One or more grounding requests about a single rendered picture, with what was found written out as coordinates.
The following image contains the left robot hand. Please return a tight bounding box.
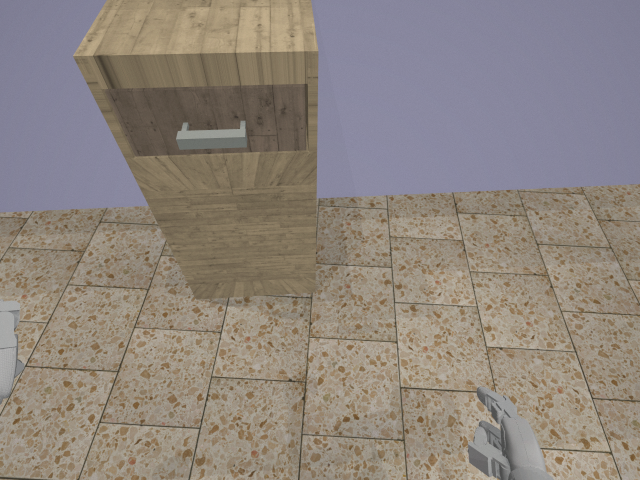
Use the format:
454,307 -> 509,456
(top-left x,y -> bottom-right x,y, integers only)
0,299 -> 24,404

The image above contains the drawer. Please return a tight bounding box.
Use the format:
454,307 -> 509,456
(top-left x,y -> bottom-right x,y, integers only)
105,84 -> 306,157

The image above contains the cabinet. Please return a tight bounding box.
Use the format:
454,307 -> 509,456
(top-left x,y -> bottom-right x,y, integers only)
73,0 -> 318,300

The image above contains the right robot hand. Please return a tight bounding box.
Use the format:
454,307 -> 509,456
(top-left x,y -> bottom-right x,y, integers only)
468,386 -> 547,480

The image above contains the handle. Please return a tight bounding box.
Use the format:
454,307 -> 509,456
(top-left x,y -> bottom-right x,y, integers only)
176,121 -> 247,150

